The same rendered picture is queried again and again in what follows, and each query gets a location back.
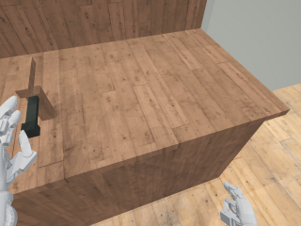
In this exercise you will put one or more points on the robot right hand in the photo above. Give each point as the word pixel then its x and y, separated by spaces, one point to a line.
pixel 238 211

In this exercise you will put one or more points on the tap lever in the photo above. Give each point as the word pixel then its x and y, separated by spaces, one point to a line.
pixel 31 126

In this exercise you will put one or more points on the left robot forearm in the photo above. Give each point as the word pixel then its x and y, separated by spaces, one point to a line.
pixel 8 215

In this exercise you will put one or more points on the robot left hand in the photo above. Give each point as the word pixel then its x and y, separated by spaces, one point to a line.
pixel 22 160

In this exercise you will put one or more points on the counter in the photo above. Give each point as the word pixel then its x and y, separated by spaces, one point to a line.
pixel 136 103

